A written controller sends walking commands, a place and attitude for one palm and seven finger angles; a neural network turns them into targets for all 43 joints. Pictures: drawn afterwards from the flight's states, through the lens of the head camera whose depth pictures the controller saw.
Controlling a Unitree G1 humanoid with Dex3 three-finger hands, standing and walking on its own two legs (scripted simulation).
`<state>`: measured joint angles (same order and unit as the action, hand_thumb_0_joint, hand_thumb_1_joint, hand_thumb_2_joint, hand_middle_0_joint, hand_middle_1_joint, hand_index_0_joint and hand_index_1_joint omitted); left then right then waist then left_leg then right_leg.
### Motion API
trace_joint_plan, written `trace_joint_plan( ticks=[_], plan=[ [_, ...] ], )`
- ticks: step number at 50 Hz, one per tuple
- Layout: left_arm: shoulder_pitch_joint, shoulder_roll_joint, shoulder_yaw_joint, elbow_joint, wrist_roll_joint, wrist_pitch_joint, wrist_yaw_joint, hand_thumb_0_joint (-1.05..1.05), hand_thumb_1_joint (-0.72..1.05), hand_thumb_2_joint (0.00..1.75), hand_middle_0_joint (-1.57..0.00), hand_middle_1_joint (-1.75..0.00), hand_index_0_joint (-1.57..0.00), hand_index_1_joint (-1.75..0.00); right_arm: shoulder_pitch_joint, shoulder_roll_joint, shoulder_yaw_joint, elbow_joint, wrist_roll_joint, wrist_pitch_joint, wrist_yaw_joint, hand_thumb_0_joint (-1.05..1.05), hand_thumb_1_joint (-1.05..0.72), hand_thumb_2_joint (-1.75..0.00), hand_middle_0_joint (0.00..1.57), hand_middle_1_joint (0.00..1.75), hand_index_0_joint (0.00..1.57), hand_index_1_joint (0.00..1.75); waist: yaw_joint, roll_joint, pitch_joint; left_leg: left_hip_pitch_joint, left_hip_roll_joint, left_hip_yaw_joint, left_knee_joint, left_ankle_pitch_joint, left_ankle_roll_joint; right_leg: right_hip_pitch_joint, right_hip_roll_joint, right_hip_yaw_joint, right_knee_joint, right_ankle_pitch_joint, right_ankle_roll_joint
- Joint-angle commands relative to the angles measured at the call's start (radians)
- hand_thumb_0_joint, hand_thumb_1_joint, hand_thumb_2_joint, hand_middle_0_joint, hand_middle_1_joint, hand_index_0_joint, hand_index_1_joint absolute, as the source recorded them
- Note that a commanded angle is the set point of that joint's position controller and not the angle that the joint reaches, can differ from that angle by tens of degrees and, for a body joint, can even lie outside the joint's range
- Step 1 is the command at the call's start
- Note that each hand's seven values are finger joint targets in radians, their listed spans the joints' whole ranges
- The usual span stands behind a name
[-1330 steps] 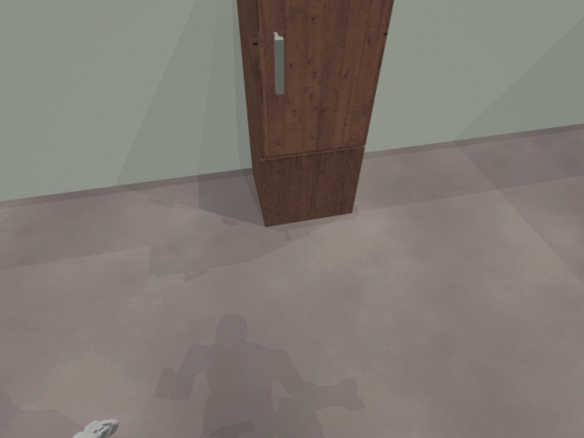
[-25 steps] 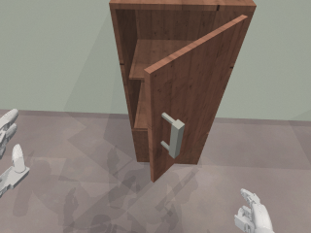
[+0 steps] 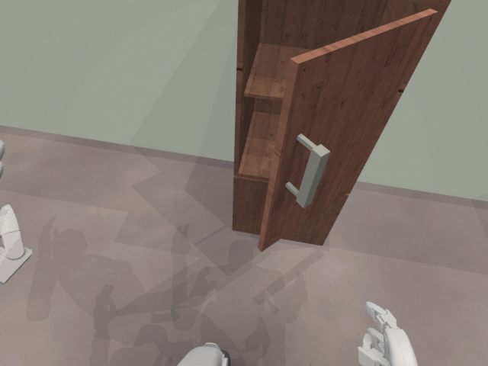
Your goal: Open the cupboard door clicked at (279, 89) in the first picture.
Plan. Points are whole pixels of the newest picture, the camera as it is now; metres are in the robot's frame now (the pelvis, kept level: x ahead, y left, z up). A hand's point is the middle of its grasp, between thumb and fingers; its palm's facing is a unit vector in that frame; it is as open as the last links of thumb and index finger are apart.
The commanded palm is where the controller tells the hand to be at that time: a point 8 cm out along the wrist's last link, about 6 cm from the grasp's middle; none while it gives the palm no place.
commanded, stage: step back with the hand held close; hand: left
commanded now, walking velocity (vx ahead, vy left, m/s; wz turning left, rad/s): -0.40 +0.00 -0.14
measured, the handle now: (303, 172) +0.48 -0.08 +0.03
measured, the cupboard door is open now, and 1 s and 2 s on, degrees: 47 47 47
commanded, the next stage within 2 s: stop stepping back and stand still in 0.36 s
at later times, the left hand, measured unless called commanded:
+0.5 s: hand out of the picture +0.11 +0.25 +0.18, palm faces +0.27 -0.84 -0.47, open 7.4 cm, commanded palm +0.05 +0.29 +0.19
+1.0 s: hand out of the picture +0.00 +0.29 +0.19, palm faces +0.36 -0.84 -0.41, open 7.4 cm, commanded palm -0.03 +0.33 +0.19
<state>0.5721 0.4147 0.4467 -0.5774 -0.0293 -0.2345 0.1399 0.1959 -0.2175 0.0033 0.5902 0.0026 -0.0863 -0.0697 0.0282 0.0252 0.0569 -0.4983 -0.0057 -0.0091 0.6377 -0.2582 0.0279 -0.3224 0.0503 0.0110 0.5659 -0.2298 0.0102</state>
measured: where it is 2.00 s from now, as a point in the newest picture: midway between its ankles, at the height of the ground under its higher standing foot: outside the picture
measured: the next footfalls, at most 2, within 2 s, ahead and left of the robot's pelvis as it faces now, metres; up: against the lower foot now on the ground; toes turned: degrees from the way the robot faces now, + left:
right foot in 0.48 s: -0.28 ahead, -0.08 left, +0.00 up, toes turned -9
left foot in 0.60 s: +0.04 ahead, +0.07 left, +0.00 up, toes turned -9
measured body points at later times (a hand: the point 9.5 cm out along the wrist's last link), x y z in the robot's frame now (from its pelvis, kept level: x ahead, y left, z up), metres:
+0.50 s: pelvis -0.14 +0.02 -0.01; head -0.08 +0.05 +0.44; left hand +0.09 +0.29 +0.20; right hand +0.06 -0.21 -0.07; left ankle +0.08 +0.08 -0.72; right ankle -0.32 -0.07 -0.73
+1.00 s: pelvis -0.22 +0.06 +0.01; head -0.24 +0.08 +0.46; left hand -0.02 +0.34 +0.21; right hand -0.15 -0.22 -0.07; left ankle -0.20 +0.19 -0.70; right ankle -0.24 -0.05 -0.72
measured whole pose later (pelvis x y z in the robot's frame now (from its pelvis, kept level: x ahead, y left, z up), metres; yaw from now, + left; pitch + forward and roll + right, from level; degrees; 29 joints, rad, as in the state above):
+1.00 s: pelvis -0.22 +0.06 +0.01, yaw -9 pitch +2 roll +0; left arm 0.54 0.41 0.41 -0.48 -0.02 -0.22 0.15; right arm 0.35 -0.24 -0.01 0.70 -0.01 -0.13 -0.11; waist 0.02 -0.05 -0.11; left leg -0.38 0.06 0.05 0.74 -0.36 0.02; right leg -0.27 -0.03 -0.09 0.52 -0.29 -0.03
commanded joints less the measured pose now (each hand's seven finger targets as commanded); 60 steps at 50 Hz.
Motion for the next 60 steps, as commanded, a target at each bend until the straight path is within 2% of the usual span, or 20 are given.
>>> trace_joint_plan(
  ticks=[1, 4, 7, 11, 20, 24, 25, 28, 31, 33, 36, 37, 38, 39, 40, 43, 49, 52, 53, 60],
  plan=[
    [-0.121, 0.176, 0.076, -0.121, -0.002, -0.045, 0.04, 0.0, 0.9, 0.9, -0.2, -0.3, -0.2, -0.3, -0.063, -0.112, -0.069, -0.096, -0.009, -0.045, -0.009, 0.0, -0.9, -0.9, 0.2, 0.3, 0.2, 0.3, -0.057, -0.189, -0.11, 0.333, -0.003, -0.006, 0.186, -0.081, -0.039, -0.322, -0.262, 0.246, -0.331, -0.155, -0.122],
    [-0.196, 0.194, 0.07, -0.127, -0.006, -0.036, 0.034, 0.0, 0.9, 0.9, -0.2, -0.3, -0.2, -0.3, -0.095, -0.129, -0.058, -0.109, 0.001, -0.037, -0.021, 0.0, -0.9, -0.9, 0.2, 0.3, 0.2, 0.3, -0.057, -0.051, -0.032, 0.246, 0.048, -0.078, -0.132, -0.111, -0.012, -0.281, -0.119, 0.114, -0.209, -0.187, -0.034],
    [-0.191, 0.208, 0.124, -0.167, 0.016, -0.066, 0.026, 0.0, 0.9, 0.9, -0.2, -0.3, -0.2, -0.3, -0.132, -0.138, -0.06, -0.132, -0.014, -0.07, -0.032, 0.0, -0.9, -0.9, 0.2, 0.3, 0.2, 0.3, -0.027, 0.312, -0.124, -0.204, 0.33, -0.403, -0.574, -0.475, 0.106, 0.198, 0.067, 0.019, 0.417, -0.183, 0.016],
    [-0.102, 0.206, 0.136, -0.244, -0.003, -0.061, 0.013, 0.0, 0.9, 0.9, -0.2, -0.3, -0.2, -0.3, -0.124, -0.122, -0.083, -0.132, -0.016, -0.093, 0.008, 0.0, -0.9, -0.9, 0.2, 0.3, 0.2, 0.3, -0.009, 0.102, -0.221, 0.036, 0.308, -0.284, -0.474, -0.266, 0.115, 0.048, 0.049, 0.044, 0.612, -0.234, 0.009],
    [-0.043, 0.22, 0.135, -0.228, -0.061, -0.046, 0.015, 0.0, 0.9, 0.9, -0.2, -0.3, -0.2, -0.3, -0.077, -0.107, -0.061, -0.071, -0.033, -0.094, 0.024, 0.0, -0.9, -0.9, 0.2, 0.3, 0.2, 0.3, -0.021, 0.241, -0.327, 0.38, 0.21, -0.096, -0.526, -0.01, -0.079, 0.128, 0.066, -0.099, -0.079, -0.365, -0.055],
    [-0.083, 0.308, 0.188, -0.247, -0.065, -0.087, 0.014, 0.0, 0.9, 0.9, -0.2, -0.3, -0.2, -0.3, -0.105, -0.085, -0.041, -0.07, -0.008, -0.06, 0.013, 0.0, -0.9, -0.9, 0.2, 0.3, 0.2, 0.3, -0.017, -0.144, -0.242, 0.418, 0.047, 0.024, 0.109, 0.019, -0.068, -0.142, -0.303, 0.203, -0.381, 0.088, -0.133],
    [-0.07, 0.356, 0.242, -0.271, -0.064, -0.094, 0.023, 0.0, 0.9, 0.9, -0.2, -0.3, -0.2, -0.3, -0.13, -0.086, -0.029, -0.089, -0.016, -0.075, 0.013, 0.0, -0.9, -0.9, 0.2, 0.3, 0.2, 0.3, 0.003, -0.121, -0.256, 0.303, 0.015, 0.03, 0.207, -0.072, -0.066, -0.073, -0.34, 0.153, -0.31, 0.292, -0.148],
    [-0.045, 0.265, 0.178, -0.212, -0.051, -0.027, 0.007, 0.0, 0.9, 0.9, -0.2, -0.3, -0.2, -0.3, -0.094, -0.093, -0.035, -0.115, 0.011, -0.08, -0.005, 0.0, -0.9, -0.9, 0.2, 0.3, 0.2, 0.3, -0.043, -0.231, -0.277, 0.297, 0.008, 0.06, 0.059, 0.216, -0.021, 0.118, -0.192, -0.026, -0.085, 0.572, -0.075],
    [-0.049, 0.2, 0.128, -0.134, -0.06, 0.017, -0.002, 0.0, 0.9, 0.9, -0.2, -0.3, -0.2, -0.3, -0.078, -0.119, -0.027, -0.097, 0.014, -0.089, -0.017, 0.0, -0.9, -0.9, 0.2, 0.3, 0.2, 0.3, -0.063, 0.213, -0.2, 0.449, 0.13, -0.162, -0.215, 0.392, 0.071, -0.04, -0.014, -0.09, 0.167, -0.033, 0.021],
    [-0.084, 0.233, 0.146, -0.057, -0.05, 0.011, 0.01, 0.0, 0.9, 0.9, -0.2, -0.3, -0.2, -0.3, -0.086, -0.124, -0.018, -0.09, -0.005, -0.103, -0.012, 0.0, -0.9, -0.9, 0.2, 0.3, 0.2, 0.3, -0.035, 0.236, -0.087, 0.139, 0.228, -0.369, -0.515, -0.28, 0.063, 0.053, 0.009, -0.029, 0.237, -0.399, -0.013],
    [-0.062, 0.236, 0.159, -0.092, -0.042, 0.01, 0.015, 0.0, 0.9, 0.9, -0.2, -0.3, -0.2, -0.3, -0.1, -0.12, -0.032, -0.105, -0.019, -0.087, -0.01, 0.0, -0.9, -0.9, 0.2, 0.3, 0.2, 0.3, -0.01, 0.241, -0.087, -0.14, 0.147, -0.18, -0.575, -0.447, -0.098, 0.33, 0.064, -0.149, 0.095, -0.384, -0.059],
    [-0.001, 0.216, 0.138, -0.107, -0.042, 0.011, 0.009, 0.0, 0.9, 0.9, -0.2, -0.3, -0.2, -0.3, -0.092, -0.116, -0.037, -0.118, -0.012, -0.082, -0.003, 0.0, -0.9, -0.9, 0.2, 0.3, 0.2, 0.3, -0.002, 0.217, -0.113, -0.155, 0.086, -0.072, -0.462, -0.409, -0.121, 0.377, 0.046, -0.145, -0.018, -0.375, -0.077],
    [0.06, 0.232, 0.142, -0.134, -0.035, 0.01, 0.006, 0.0, 0.9, 0.9, -0.2, -0.3, -0.2, -0.3, -0.081, -0.104, -0.042, -0.123, 0.003, -0.07, 0.002, 0.0, -0.9, -0.9, 0.2, 0.3, 0.2, 0.3, -0.001, -0.004, -0.118, -0.058, -0.029, 0.076, -0.043, -0.26, -0.099, 0.194, -0.102, 0.016, -0.239, -0.426, -0.119],
    [0.068, 0.233, 0.129, -0.19, -0.038, 0.011, 0.001, 0.0, 0.9, 0.9, -0.2, -0.3, -0.2, -0.3, -0.082, -0.113, -0.061, -0.118, 0.009, -0.053, 0.003, 0.0, -0.9, -0.9, 0.2, 0.3, 0.2, 0.3, -0.008, -0.287, -0.077, 0.015, -0.09, 0.039, 0.473, -0.181, -0.085, -0.171, -0.399, 0.424, -0.483, -0.592, -0.187],
    [0.009, 0.267, 0.167, -0.254, -0.042, -0.002, 0.011, 0.0, 0.9, 0.9, -0.2, -0.3, -0.2, -0.3, -0.09, -0.138, -0.064, -0.098, -0.006, -0.047, 0.005, 0.0, -0.9, -0.9, 0.2, 0.3, 0.2, 0.3, -0.016, -0.254, -0.06, -0.069, -0.076, -0.023, 0.713, -0.13, -0.086, -0.288, -0.477, 0.513, -0.52, -0.604, -0.221],
    [-0.055, 0.236, 0.148, -0.161, -0.015, -0.018, 0.012, 0.0, 0.9, 0.9, -0.2, -0.3, -0.2, -0.3, -0.053, -0.088, -0.037, -0.083, -0.014, -0.06, 0.0, 0.0, -0.9, -0.9, 0.2, 0.3, 0.2, 0.3, -0.074, -0.114, -0.05, -0.103, 0.075, -0.015, 0.555, -0.027, -0.058, -0.188, -0.318, 0.193, -0.406, -0.462, -0.157],
    [-0.246, 0.157, 0.044, 0.002, 0.017, -0.026, 0.052, 0.0, 0.9, 0.9, -0.2, -0.3, -0.2, -0.3, -0.005, -0.109, -0.042, -0.039, -0.02, -0.126, -0.064, 0.0, -0.9, -0.9, 0.2, 0.3, 0.2, 0.3, -0.042, -0.038, -0.098, 0.265, 0.019, 0.136, -0.144, -0.122, 0.006, -0.021, -0.23, 0.067, -0.225, -0.377, -0.121],
    [-0.247, 0.157, 0.035, -0.131, 0.01, -0.04, 0.054, 0.0, 0.9, 0.9, -0.2, -0.3, -0.2, -0.3, -0.008, -0.151, -0.054, -0.099, -0.007, -0.124, -0.055, 0.0, -0.9, -0.9, 0.2, 0.3, 0.2, 0.3, -0.048, 0.312, -0.103, 0.432, 0.31, -0.354, -0.342, -0.068, 0.125, -0.228, -0.052, -0.098, 0.223, -0.274, -0.012],
    [-0.236, 0.195, 0.07, -0.15, 0.015, -0.044, 0.049, 0.0, 0.9, 0.9, -0.2, -0.3, -0.2, -0.3, -0.019, -0.138, -0.055, -0.104, -0.01, -0.123, -0.045, 0.0, -0.9, -0.9, 0.2, 0.3, 0.2, 0.3, -0.046, 0.213, -0.084, 0.409, 0.339, -0.369, -0.362, 0.066, 0.144, -0.255, -0.043, -0.088, 0.306, -0.29, -0.005],
    [0.011, 0.203, 0.125, -0.188, -0.009, -0.021, 0.029, 0.0, 0.9, 0.9, -0.2, -0.3, -0.2, -0.3, -0.054, -0.115, -0.044, -0.098, -0.009, -0.109, 0.003, 0.0, -0.9, -0.9, 0.2, 0.3, 0.2, 0.3, -0.036, 0.199, -0.103, 0.151, 0.233, -0.082, -0.28, 0.038, 0.088, 0.101, -0.031, -0.136, 0.056, -0.117, -0.003]
  ],
)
